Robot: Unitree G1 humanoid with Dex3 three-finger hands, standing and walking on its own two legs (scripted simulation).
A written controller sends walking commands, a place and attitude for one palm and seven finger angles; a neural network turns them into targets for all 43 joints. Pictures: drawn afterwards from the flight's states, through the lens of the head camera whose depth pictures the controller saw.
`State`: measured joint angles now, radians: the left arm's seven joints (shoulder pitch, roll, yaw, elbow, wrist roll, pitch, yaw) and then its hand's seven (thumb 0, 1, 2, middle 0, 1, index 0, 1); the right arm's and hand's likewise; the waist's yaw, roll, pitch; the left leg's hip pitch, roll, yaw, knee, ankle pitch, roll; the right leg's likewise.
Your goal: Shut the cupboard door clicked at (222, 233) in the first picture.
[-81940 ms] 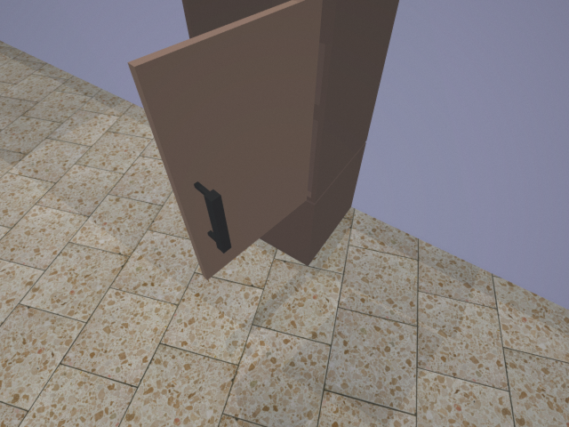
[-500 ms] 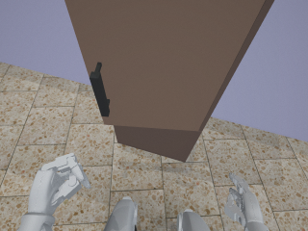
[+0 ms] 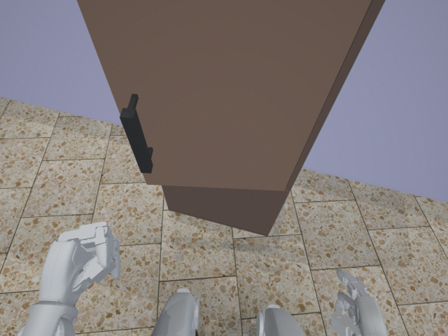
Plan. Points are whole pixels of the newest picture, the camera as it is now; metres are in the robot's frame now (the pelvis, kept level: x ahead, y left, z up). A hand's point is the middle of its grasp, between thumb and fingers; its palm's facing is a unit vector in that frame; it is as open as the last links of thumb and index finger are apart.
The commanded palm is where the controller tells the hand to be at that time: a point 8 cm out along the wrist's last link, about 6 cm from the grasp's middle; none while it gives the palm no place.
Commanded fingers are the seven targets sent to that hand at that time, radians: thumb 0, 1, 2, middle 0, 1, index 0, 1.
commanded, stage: raise the hand and make a fist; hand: left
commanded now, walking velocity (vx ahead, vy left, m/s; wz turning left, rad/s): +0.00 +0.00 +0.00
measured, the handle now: (140, 136) +0.49 +0.21 +0.03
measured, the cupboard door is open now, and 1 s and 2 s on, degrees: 13 13 13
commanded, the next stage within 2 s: bring the fist close to the handle in 0.22 s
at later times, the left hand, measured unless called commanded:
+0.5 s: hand (125, 253) +0.24 +0.17 +0.04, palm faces +0.02 -1.00 -0.04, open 3.1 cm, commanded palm +0.23 +0.23 +0.04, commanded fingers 0.00 0.90 0.90 -1.30 -1.50 -1.30 -1.50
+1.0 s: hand (136, 204) +0.33 +0.18 +0.04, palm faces +0.02 -1.00 -0.02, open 3.1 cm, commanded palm +0.31 +0.23 +0.04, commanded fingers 0.00 0.90 0.90 -1.30 -1.50 -1.30 -1.50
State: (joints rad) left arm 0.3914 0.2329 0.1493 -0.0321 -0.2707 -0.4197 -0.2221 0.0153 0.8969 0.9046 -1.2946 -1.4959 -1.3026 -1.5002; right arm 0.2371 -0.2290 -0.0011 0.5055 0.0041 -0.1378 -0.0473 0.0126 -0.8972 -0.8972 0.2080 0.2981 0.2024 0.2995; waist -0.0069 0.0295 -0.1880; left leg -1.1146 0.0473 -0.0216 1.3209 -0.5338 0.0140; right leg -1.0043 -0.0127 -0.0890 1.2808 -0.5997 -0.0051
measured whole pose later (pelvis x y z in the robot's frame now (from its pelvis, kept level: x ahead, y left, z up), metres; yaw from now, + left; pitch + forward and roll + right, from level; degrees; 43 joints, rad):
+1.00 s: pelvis +0.00 -0.01 +0.00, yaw +0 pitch +21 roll -2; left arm -0.07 0.24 0.19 0.37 -0.23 -0.44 -0.20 0.02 0.90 0.90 -1.30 -1.50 -1.31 -1.50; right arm 0.24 -0.25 0.00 0.58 0.00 -0.09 -0.04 0.01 -0.90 -0.90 0.21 0.30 0.20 0.30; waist -0.03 0.02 -0.18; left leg -1.15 0.05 -0.01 1.31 -0.52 0.01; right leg -1.06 -0.01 -0.07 1.30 -0.60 -0.01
